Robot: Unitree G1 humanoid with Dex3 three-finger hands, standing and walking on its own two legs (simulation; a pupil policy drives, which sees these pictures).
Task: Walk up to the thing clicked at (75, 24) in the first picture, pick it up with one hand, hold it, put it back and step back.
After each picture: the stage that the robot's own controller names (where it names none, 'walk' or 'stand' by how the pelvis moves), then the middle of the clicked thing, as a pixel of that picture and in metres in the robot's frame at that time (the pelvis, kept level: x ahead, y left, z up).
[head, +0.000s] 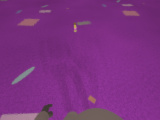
stand; (75, 27) +2.27 +0.53 -0.65
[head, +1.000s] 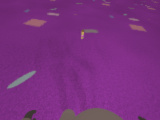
walk; (82, 34) +2.15 +0.23 -0.63
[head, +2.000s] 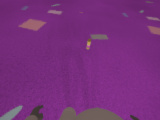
walk; (88, 44) +1.49 +0.01 -0.64
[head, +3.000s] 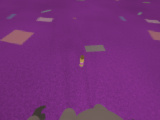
walk; (81, 61) +0.98 +0.11 -0.64
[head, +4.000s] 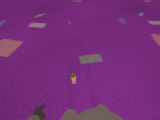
walk; (73, 78) +0.61 +0.21 -0.64
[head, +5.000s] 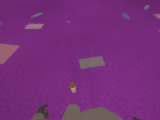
stand; (73, 87) +0.42 +0.22 -0.63
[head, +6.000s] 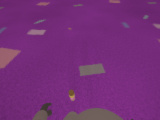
stand; (71, 95) +0.37 +0.22 -0.65
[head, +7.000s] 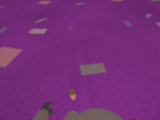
stand; (72, 94) +0.37 +0.21 -0.64
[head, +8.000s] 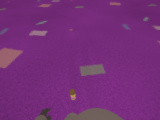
stand; (72, 94) +0.40 +0.21 -0.66
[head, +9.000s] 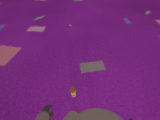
stand; (73, 92) +0.39 +0.21 -0.66
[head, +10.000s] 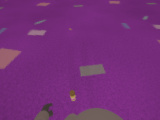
stand; (72, 95) +0.37 +0.21 -0.66
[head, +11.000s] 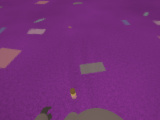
stand; (73, 93) +0.38 +0.21 -0.66
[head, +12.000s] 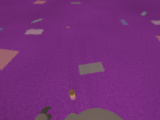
stand; (72, 94) +0.37 +0.22 -0.66
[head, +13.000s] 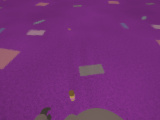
stand; (72, 95) +0.38 +0.21 -0.66
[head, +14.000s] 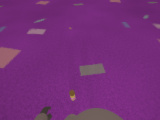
stand; (72, 95) +0.37 +0.20 -0.66
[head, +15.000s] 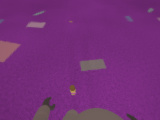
go down; (72, 90) +0.39 +0.20 -0.65
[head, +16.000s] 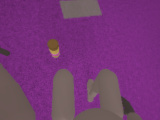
go down; (54, 49) +0.48 +0.23 -0.24
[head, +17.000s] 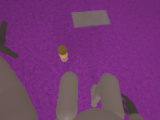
close in; (63, 54) +0.48 +0.21 -0.27
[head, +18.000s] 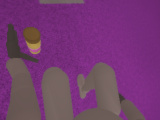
close in; (33, 43) +0.47 +0.26 -0.17
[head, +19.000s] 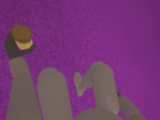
close; (24, 42) +0.47 +0.28 -0.17
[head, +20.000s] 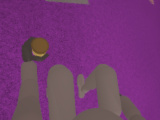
lift; (39, 50) +0.40 +0.26 -0.17
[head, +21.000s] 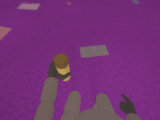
lift; (63, 69) +0.33 +0.18 +0.03
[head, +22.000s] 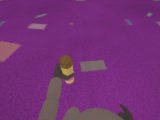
hold; (67, 71) +0.33 +0.16 +0.04
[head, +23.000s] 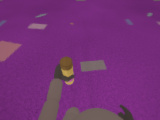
hold; (68, 72) +0.32 +0.16 +0.03
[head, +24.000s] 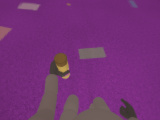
crouch; (63, 67) +0.36 +0.19 -0.02
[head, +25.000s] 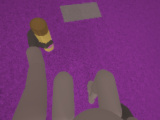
lower; (44, 38) +0.51 +0.24 -0.05
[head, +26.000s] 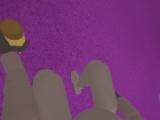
lower; (16, 39) +0.48 +0.28 -0.18
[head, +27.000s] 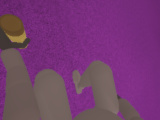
lower; (17, 36) +0.49 +0.28 -0.18
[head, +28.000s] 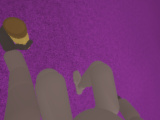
lower; (20, 37) +0.48 +0.28 -0.18
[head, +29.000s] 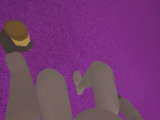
lower; (21, 39) +0.47 +0.28 -0.18
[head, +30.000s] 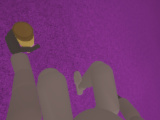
open; (26, 40) +0.47 +0.26 -0.18
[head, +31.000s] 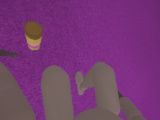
stand; (33, 39) +0.47 +0.26 -0.18
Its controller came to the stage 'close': yes
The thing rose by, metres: 0.67
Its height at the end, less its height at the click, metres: +0.00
